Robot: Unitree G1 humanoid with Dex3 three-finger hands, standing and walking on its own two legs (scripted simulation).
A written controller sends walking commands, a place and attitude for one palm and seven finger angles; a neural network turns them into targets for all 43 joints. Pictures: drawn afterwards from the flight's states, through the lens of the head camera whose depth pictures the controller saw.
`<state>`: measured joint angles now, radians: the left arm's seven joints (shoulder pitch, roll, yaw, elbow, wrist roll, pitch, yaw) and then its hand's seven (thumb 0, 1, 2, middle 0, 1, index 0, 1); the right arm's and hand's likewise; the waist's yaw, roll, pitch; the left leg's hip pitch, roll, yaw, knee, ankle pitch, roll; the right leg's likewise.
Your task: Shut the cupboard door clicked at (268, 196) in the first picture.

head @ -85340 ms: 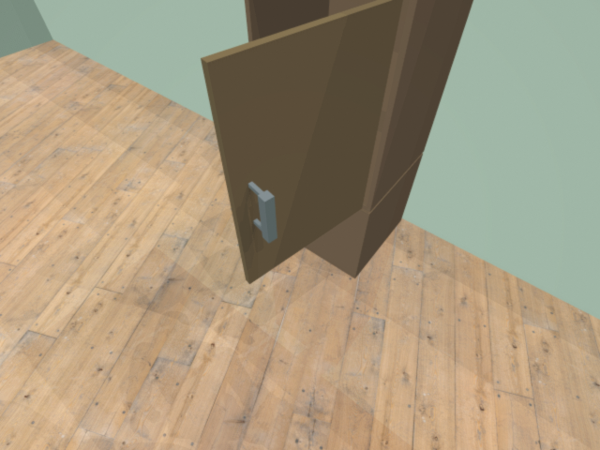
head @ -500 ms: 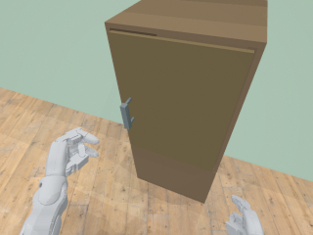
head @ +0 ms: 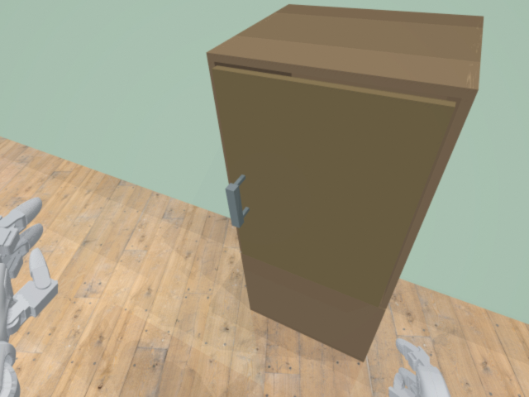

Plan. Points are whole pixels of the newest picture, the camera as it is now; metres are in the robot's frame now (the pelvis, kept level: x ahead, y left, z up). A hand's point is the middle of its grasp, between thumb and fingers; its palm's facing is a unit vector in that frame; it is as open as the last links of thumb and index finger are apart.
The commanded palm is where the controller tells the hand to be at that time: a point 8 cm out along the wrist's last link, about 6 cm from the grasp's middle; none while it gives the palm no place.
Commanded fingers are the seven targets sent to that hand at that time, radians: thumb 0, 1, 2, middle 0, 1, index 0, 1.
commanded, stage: draw the hand back to the body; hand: left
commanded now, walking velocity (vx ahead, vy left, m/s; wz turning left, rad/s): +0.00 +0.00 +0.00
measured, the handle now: (239, 200) +0.58 +0.16 -0.07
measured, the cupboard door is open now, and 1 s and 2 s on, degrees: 0 0 0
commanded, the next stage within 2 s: step back with the hand held close in 0.24 s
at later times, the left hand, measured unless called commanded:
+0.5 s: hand (74, 278) +0.19 +0.26 +0.16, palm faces +0.43 -0.79 -0.43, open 7.4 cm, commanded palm +0.14 +0.29 +0.17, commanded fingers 0.00 0.90 0.90 -0.20 -0.30 -0.20 -0.30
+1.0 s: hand (23, 320) +0.14 +0.29 +0.16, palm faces +0.40 -0.79 -0.47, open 7.4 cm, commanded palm +0.08 +0.32 +0.17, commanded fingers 0.00 0.90 0.90 -0.20 -0.30 -0.20 -0.30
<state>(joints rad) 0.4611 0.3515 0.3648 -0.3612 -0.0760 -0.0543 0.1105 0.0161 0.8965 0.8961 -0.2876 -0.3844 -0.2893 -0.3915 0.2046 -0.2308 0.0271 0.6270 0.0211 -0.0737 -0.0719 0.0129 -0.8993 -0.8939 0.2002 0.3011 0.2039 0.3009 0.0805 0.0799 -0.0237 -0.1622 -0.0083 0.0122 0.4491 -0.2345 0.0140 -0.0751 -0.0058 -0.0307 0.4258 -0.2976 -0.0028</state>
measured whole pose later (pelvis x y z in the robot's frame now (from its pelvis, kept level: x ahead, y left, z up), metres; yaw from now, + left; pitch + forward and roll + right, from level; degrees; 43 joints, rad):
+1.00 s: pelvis -0.06 +0.02 -0.01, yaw -1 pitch +0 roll -2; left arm 0.55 0.42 0.41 -0.45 -0.05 -0.19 0.15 0.02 0.89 0.90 -0.22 -0.30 -0.22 -0.31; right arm 0.22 -0.23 0.01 0.55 0.02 -0.01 -0.10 0.01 -0.90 -0.89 0.20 0.30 0.20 0.30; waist 0.00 0.02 -0.02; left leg -0.37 0.00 0.03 0.53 -0.17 0.05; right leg -0.29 0.00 -0.01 0.50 -0.22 0.03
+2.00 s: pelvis -0.27 +0.07 -0.03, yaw +6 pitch -1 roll -4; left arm 0.51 0.55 0.50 -0.62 -0.09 -0.22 0.12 0.02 0.89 0.90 -0.22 -0.30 -0.22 -0.31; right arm 0.21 -0.16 -0.02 0.57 0.01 -0.13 -0.04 0.01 -0.90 -0.89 0.20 0.30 0.20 0.30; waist 0.00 -0.03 0.01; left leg -0.62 0.02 0.15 0.54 -0.29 -0.08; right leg -0.24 0.10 -0.09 0.65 -0.58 -0.09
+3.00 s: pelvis -0.36 +0.16 -0.01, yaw -4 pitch +0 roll -1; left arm 0.61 0.46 0.47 -0.55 -0.06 -0.19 0.17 0.01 0.89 0.90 -0.21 -0.30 -0.22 -0.31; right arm 0.26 -0.15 0.04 0.64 0.00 -0.09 -0.04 0.01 -0.90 -0.89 0.20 0.30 0.21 0.30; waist -0.02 0.02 0.01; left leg -0.38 0.09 0.05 0.65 -0.28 -0.02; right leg -0.25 0.04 -0.08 0.58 -0.33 -0.06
